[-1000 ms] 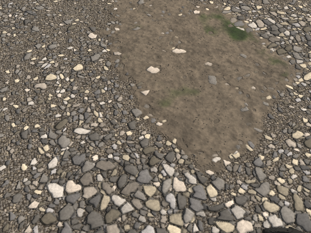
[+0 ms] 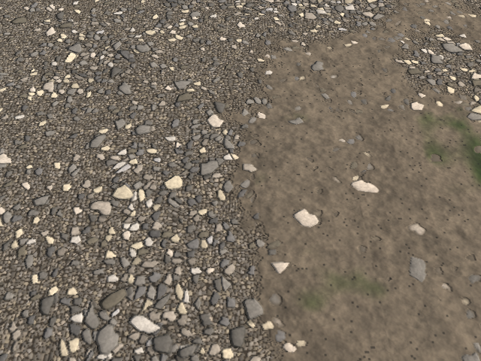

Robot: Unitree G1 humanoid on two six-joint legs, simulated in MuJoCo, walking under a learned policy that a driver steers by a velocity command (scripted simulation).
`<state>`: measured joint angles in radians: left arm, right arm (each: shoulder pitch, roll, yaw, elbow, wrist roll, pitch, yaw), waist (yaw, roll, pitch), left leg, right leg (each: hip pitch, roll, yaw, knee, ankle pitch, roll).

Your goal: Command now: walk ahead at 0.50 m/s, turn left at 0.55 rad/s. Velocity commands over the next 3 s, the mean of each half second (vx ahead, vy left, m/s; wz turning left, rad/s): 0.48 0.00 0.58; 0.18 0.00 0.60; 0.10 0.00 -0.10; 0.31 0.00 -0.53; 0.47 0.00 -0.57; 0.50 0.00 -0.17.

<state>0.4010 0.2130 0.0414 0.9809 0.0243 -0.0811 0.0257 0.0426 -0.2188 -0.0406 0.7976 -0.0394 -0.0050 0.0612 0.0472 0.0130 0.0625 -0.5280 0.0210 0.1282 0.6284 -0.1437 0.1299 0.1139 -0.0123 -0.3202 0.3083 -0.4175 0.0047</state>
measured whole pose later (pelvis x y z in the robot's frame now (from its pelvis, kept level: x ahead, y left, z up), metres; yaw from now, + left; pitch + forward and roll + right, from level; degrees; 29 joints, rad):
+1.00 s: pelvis +0.37 +0.05 +0.01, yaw +36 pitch +0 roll -1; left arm 0.25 0.30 0.05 0.76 0.03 0.01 0.00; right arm 0.18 -0.27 -0.05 0.71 -0.02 0.06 0.07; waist 0.02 -0.02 0.01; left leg -0.31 0.01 0.05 0.64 -0.39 0.05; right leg -0.28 -0.11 -0.24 0.52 -0.23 0.00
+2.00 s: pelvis +0.53 +0.18 +0.01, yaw +11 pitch +2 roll +0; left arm 0.38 0.31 0.09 0.79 0.01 -0.01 -0.02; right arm 0.14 -0.27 -0.02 0.73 -0.04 -0.07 -0.01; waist 0.05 -0.02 -0.02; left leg -0.35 -0.02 -0.01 0.52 -0.19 0.01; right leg -0.23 0.11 0.19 0.71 -0.46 -0.07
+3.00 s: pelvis +1.07 +0.15 +0.00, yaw -10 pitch +1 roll -1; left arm 0.47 0.25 0.03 0.96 0.02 -0.07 0.01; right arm 0.04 -0.23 -0.01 0.75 -0.03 -0.04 0.03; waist 0.07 0.01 0.05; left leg -0.50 0.00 0.08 0.54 -0.10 0.09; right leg 0.16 0.10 0.02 0.25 -0.41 -0.09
